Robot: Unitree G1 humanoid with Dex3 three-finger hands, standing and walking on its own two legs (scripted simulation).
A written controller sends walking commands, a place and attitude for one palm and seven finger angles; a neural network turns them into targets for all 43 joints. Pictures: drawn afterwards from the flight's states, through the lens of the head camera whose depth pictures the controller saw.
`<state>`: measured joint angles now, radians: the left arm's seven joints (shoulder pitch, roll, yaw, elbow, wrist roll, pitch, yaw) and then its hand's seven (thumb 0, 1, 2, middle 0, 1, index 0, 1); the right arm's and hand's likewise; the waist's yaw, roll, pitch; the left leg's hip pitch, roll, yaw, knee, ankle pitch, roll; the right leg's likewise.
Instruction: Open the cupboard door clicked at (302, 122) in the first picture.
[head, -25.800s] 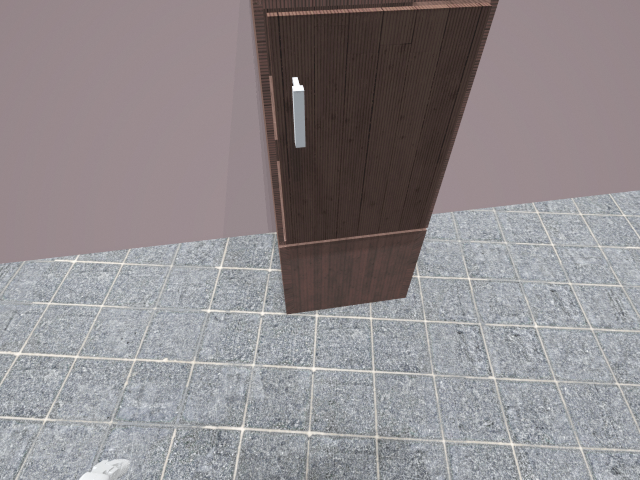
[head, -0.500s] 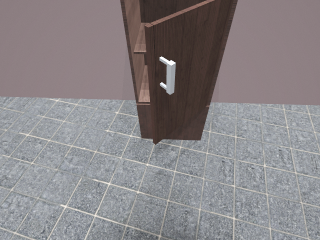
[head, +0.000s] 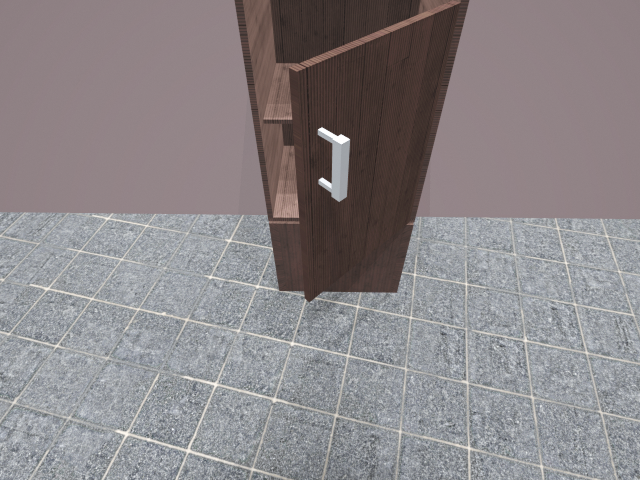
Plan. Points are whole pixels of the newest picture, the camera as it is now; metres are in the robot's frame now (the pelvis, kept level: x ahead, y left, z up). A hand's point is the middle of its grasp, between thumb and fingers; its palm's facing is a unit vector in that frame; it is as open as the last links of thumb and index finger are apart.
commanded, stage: let the arm hang, fingers relaxed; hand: left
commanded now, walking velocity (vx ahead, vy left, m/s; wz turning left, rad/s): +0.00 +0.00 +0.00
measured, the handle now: (331, 164) +0.60 +0.01 +0.06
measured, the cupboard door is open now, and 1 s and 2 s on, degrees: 45 45 45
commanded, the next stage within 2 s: look to check the result in 0.06 s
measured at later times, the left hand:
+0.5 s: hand out of the picture +0.00 +0.17 -0.17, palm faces +0.05 -0.98 -0.19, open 7.3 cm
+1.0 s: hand out of the picture +0.03 +0.18 -0.18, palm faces -0.02 -0.98 -0.20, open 7.4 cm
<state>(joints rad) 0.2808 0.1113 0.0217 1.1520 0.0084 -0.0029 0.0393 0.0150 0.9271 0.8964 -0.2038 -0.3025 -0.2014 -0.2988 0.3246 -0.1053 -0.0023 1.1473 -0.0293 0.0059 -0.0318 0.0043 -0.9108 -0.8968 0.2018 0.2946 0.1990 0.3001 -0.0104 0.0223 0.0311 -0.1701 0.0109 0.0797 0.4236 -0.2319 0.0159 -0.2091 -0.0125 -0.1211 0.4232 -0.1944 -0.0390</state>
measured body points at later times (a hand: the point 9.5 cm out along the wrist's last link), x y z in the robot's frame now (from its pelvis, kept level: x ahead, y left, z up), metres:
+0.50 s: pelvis +0.01 +0.01 +0.00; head +0.03 +0.00 +0.45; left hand +0.00 +0.22 -0.16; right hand +0.00 -0.19 -0.17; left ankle +0.00 +0.11 -0.74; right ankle +0.02 -0.09 -0.74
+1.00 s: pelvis +0.01 +0.01 -0.01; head +0.04 -0.01 +0.44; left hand +0.03 +0.23 -0.16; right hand +0.00 -0.22 -0.17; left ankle +0.00 +0.11 -0.74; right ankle +0.03 -0.09 -0.74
